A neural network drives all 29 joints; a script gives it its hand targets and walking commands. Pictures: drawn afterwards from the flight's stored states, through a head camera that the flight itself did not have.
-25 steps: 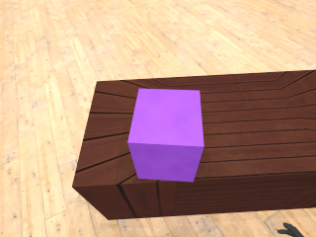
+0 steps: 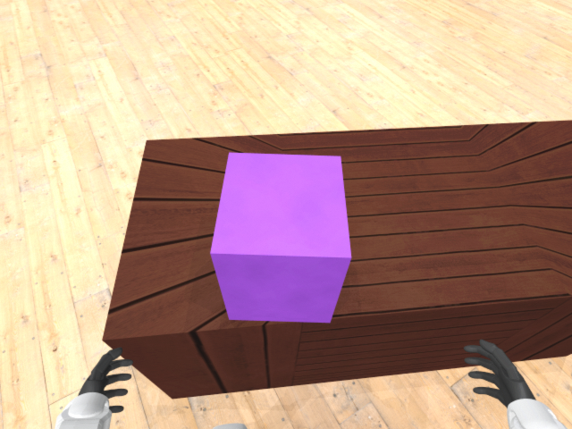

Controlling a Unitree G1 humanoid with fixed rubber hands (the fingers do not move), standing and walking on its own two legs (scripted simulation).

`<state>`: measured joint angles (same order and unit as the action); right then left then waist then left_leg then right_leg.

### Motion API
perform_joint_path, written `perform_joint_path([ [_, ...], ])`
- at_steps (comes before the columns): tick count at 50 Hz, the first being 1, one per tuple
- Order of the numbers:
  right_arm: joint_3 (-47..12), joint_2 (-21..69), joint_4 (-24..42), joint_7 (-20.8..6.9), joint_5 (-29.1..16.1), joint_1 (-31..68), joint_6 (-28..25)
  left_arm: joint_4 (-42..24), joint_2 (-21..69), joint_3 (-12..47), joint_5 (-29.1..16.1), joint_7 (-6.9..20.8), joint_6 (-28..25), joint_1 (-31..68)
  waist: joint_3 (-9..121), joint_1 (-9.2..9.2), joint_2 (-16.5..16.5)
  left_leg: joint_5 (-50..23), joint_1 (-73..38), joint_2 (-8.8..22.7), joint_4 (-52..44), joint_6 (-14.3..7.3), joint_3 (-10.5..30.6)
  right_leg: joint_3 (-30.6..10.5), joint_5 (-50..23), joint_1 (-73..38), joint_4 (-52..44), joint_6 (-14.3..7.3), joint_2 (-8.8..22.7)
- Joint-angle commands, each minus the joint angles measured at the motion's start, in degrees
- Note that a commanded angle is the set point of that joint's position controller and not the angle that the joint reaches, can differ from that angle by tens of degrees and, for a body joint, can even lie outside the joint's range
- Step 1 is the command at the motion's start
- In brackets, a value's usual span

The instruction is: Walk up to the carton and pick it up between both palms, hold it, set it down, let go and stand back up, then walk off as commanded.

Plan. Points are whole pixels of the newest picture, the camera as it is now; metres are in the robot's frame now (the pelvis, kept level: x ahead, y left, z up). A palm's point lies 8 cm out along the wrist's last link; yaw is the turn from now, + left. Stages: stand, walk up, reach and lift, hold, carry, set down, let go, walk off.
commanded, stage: reach and lift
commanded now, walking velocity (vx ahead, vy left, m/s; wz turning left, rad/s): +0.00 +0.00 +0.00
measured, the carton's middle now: (282, 242) +0.43 +0.03 -0.08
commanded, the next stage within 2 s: none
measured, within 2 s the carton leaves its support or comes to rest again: neither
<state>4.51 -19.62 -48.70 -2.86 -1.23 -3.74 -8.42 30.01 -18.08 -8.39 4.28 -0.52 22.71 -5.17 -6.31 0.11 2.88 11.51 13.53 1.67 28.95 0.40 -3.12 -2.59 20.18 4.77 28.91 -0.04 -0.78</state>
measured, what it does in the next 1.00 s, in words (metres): stands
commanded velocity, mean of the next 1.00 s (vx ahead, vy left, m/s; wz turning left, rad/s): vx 0.00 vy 0.00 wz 0.00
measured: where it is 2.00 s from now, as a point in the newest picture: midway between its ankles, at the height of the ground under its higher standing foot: outside the picture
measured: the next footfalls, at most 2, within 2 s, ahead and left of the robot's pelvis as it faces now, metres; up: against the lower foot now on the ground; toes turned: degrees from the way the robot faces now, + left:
none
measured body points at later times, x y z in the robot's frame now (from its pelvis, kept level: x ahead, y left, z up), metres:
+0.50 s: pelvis +0.00 +0.01 +0.01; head +0.00 +0.02 +0.46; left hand +0.19 +0.26 -0.07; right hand +0.17 -0.25 -0.06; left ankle +0.05 +0.12 -0.73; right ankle -0.05 -0.12 -0.73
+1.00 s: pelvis +0.03 +0.00 +0.01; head +0.03 +0.01 +0.46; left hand +0.21 +0.24 -0.05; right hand +0.21 -0.21 -0.05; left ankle +0.05 +0.12 -0.73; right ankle -0.05 -0.12 -0.73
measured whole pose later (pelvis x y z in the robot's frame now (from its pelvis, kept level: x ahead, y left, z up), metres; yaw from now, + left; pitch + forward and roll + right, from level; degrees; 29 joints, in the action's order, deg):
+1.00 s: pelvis +0.03 +0.00 +0.01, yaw -2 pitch -2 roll +1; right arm -2.8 -8.2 -46.4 2.0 -9.2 -9.9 -32.1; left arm 38.3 -13.8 -0.3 -7.0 3.7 -20.9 -9.9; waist -2.8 2.6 1.8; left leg 10.7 9.3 1.4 22.5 0.8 -4.8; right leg -4.2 18.4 0.8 21.7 -0.1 -0.3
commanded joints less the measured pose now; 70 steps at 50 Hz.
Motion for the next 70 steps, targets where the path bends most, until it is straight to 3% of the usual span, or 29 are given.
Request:
perform_joint_path([
  [1, 2.9, -6.2, 6.4, 0.6, 1.1, 1.4, -2.4, -7.8, -4.9, -0.1, -2.2, -0.3, -5.1, 5.1, 8.1, -1.09, -3.3, -7.7, -23.2, -1.7, -1.7, 2.3, -1.0, 4.8, -16.3, 19.1, -9.7, -0.1, -0.2],
  [5, 4.3, -5.7, 7.9, 1.6, 2.4, -0.4, -3.6, -6.5, -4.2, 1.0, -2.3, 0.1, -7.6, 2.7, 7.0, -1.33, -1.6, -5.5, -24.1, -1.8, -3.6, 2.0, -0.6, 5.2, -12.4, 19.2, -11.3, 0.2, -1.0],
  [6, 4.2, -5.1, 9.9, 1.9, 2.8, -0.6, -4.1, -7.0, -4.1, 0.7, -3.0, -0.1, -8.3, 2.3, 7.3, -0.38, -0.4, -6.9, -25.1, -1.9, -3.8, 1.6, -0.6, 5.0, -12.8, 19.7, -11.6, 0.6, -1.1],
  [8, 4.4, -5.2, 10.3, 2.4, 2.6, -0.7, -4.9, -6.3, -4.0, 1.4, -3.2, 0.2, -9.6, 1.7, 8.4, -0.5, 0.1, -7.6, -25.2, -2.0, -4.3, 1.7, -0.3, 5.0, -13.6, 18.6, -11.9, 0.4, -1.2],
  [9, 3.7, -3.8, 11.0, 2.6, 2.5, -0.9, -4.8, -5.3, -4.0, 0.6, -2.9, 0.2, -10.5, 1.6, 6.5, 0.64, -0.7, -5.9, -23.9, -2.0, -5.1, 1.6, -0.9, 4.5, -11.4, 18.2, -12.7, 0.7, -1.2],
  [10, 3.9, -3.3, 12.1, 2.7, 2.9, -0.4, -5.1, -6.2, -4.6, 1.0, -3.3, 0.2, -11.6, 2.4, 5.7, -0.03, 0.4, -4.5, -23.7, -1.9, -5.5, 1.2, -0.7, 4.6, -9.1, 19.1, -12.9, 0.9, -1.3],
  [11, 3.2, -2.7, 12.8, 2.6, 2.9, -0.8, -5.3, -6.2, -3.8, 1.0, -4.2, -0.2, -12.3, 2.3, 6.0, 0.94, -0.2, -5.0, -24.0, -1.8, -5.7, 1.2, -0.9, 3.8, -8.1, 19.3, -13.3, 0.5, -0.9],
  [12, 3.4, -2.1, 13.3, 2.6, 2.8, -0.7, -5.7, -7.5, -3.7, 1.7, -4.7, -0.5, -13.2, 2.6, 6.7, 0.38, -0.8, -4.6, -23.9, -1.7, -6.2, 1.2, -1.0, 4.0, -7.5, 19.1, -13.5, 0.3, -1.0],
  [13, 3.0, -1.9, 13.3, 2.5, 2.7, -1.5, -6.0, -5.2, -3.0, 1.8, -4.8, -0.7, -13.8, 1.4, 6.8, 1.21, -0.7, -5.3, -24.4, -1.6, -6.2, 1.2, -1.0, 3.5, -8.7, 19.0, -13.5, 0.3, -0.6],
  [16, 2.8, -0.3, 14.2, 2.2, 2.3, -1.1, -7.2, -7.7, -2.6, 2.3, -5.7, -1.3, -16.6, 2.4, 7.3, 0.76, -3.7, -5.1, -23.3, -1.5, -7.3, 1.5, -0.8, 3.4, -6.2, 18.8, -14.3, -0.2, -0.8],
  [22, 1.1, 1.6, 11.7, 2.7, 0.9, -2.4, -8.6, -2.5, -1.8, 3.2, -6.0, -0.6, -21.1, 1.2, 5.9, 1.43, -4.1, -5.7, -24.7, -1.3, -8.0, 1.5, -0.3, 2.1, -4.0, 18.5, -15.2, -0.4, 0.2],
  [23, 1.3, 2.1, 11.9, 2.7, 0.6, -1.8, -9.2, -3.7, -1.9, 3.3, -6.0, -0.7, -22.2, 1.3, 5.7, 1.3, -5.6, -5.4, -24.0, -1.3, -8.3, 1.7, -0.2, 2.5, -3.2, 18.8, -15.4, -0.8, 0.2],
  [25, 2.0, 2.5, 12.7, 2.9, 0.6, -1.6, -10.4, -4.7, -1.7, 4.0, -7.0, -0.7, -24.6, 2.8, 6.4, 0.77, -4.6, -6.4, -25.4, -1.6, -7.9, 1.7, 0.2, 2.3, -2.7, 19.8, -15.6, -1.0, 0.3],
  [26, 2.0, 2.5, 11.7, 2.9, 0.5, -1.7, -11.1, -2.7, -0.9, 4.6, -7.1, -0.6, -25.5, 1.9, 6.5, 0.97, -5.5, -7.4, -25.5, -1.5, -8.0, 2.2, 0.2, 2.2, -3.5, 18.7, -15.8, -1.1, 0.2],
  [27, 1.8, 2.6, 11.8, 3.0, 0.2, -2.3, -11.7, -2.8, -0.7, 5.3, -8.1, -0.4, -26.6, 1.3, 7.4, 0.16, -3.5, -8.8, -27.3, -1.3, -7.7, 2.0, 0.7, 2.5, -4.8, 19.2, -15.8, -0.7, 0.1],
  [28, 1.6, 2.7, 11.3, 3.2, 0.1, -2.4, -12.2, -1.9, -0.5, 5.7, -7.7, -0.1, -27.3, 1.0, 6.8, 1.06, -4.1, -9.1, -27.1, -1.5, -7.7, 2.1, 0.4, 2.3, -4.8, 19.1, -16.0, -0.8, 0.3],
  [31, 1.2, 3.8, 12.3, 3.6, -0.9, -2.0, -13.9, -1.3, -0.5, 6.4, -8.9, 0.4, -30.9, 0.8, 6.6, 0.75, -2.6, -10.2, -27.1, -1.6, -7.4, 1.9, 0.7, 2.5, -6.3, 18.8, -15.6, -0.4, 0.3],
  [33, 0.2, 4.3, 10.4, 3.9, -1.8, -3.3, -14.4, 0.9, -1.0, 6.5, -8.6, 1.0, -32.7, -0.2, 6.2, 1.73, -2.6, -11.7, -27.5, -1.4, -7.3, 2.2, 0.7, 1.7, -6.6, 18.2, -15.5, -0.5, 0.3],
  [39, -1.8, 5.8, 10.4, 4.5, -3.8, -2.5, -18.9, 2.2, -1.4, 6.6, -11.3, 2.1, -39.6, 0.2, 8.0, 2.01, -1.3, -17.6, -27.4, -1.5, -5.3, 2.6, 0.9, 0.8, -12.0, 17.4, -14.4, -0.2, 0.4],
  [43, -4.5, 7.3, 7.9, 4.9, -6.4, -3.5, -22.5, 1.8, -1.5, 6.1, -11.4, 3.2, -43.4, -0.7, 9.6, 2.96, -2.6, -21.6, -27.3, -1.9, -4.1, 3.0, 0.1, 0.3, -17.8, 15.9, -13.3, 0.2, 0.5],
  [46, -6.2, 7.3, 7.3, 5.0, -8.1, -3.9, -25.8, 2.1, -1.2, 6.7, -11.5, 3.9, -45.5, -1.3, 9.6, 2.31, -3.7, -24.7, -26.7, -2.0, -2.4, 3.4, 0.4, 0.3, -21.9, 15.5, -12.0, 0.1, 0.2],
  [56, -10.8, 8.7, 9.3, 5.7, -11.0, -3.4, -31.9, -0.3, -0.8, 6.7, -11.8, 5.5, -50.1, -1.3, 8.5, 3.01, -3.3, -21.4, -21.8, -2.5, -0.3, 2.5, 0.0, -0.4, -21.8, 15.6, -11.0, 0.9, 0.5],
  [60, -11.6, 9.8, 10.1, 6.5, -10.9, -3.6, -32.2, 0.3, -0.6, 6.8, -12.3, 6.0, -50.7, -0.8, 8.4, 1.81, -1.4, -17.5, -20.2, -2.6, -0.5, 1.5, 0.0, -0.1, -20.6, 15.3, -10.9, 1.5, 0.4],
  [62, -11.3, 11.2, 11.0, 6.8, -10.9, -2.1, -32.9, 0.5, -0.4, 6.9, -12.0, 5.4, -51.6, 1.6, 10.4, 2.07, -2.9, -15.8, -19.0, -2.5, -0.4, 1.4, 0.0, 0.1, -18.3, 15.8, -10.5, 1.1, 0.3],
  [65, -10.3, 10.9, 9.6, 7.1, -10.4, -1.1, -32.2, 0.7, -0.2, 7.4, -12.3, 5.4, -51.7, 3.1, 9.4, 0.47, -3.0, -13.7, -18.9, -2.1, -0.5, 1.3, 0.7, 0.3, -15.6, 17.5, -10.7, 0.8, 0.4],
  [68, -9.4, 10.5, 9.5, 7.0, -9.9, 2.7, -31.1, 0.9, -0.2, 8.3, -12.9, 4.4, -51.4, 7.1, 11.2, 0.01, -3.3, -11.2, -17.8, -2.1, -0.7, 1.2, 0.8, 1.4, -11.8, 18.9, -10.4, 0.5, 0.1],
  [69, -10.0, 10.8, 9.2, 7.0, -10.5, 1.8, -31.1, 1.2, 0.4, 7.9, -12.5, 4.3, -51.4, 5.8, 11.6, 0.95, -3.7, -12.3, -18.5, -1.9, -0.9, 1.6, 1.1, 1.2, -12.3, 18.1, -10.3, 0.3, -0.1],
  [70, -8.7, 9.7, 8.9, 7.1, -10.2, 4.1, -30.8, 1.0, 0.3, 8.5, -12.8, 3.8, -51.3, 8.7, 12.4, 0.0, -4.1, -13.2, -18.2, -1.8, -0.8, 1.9, 1.2, 1.6, -12.5, 18.8, -10.0, 0.2, -0.3],
])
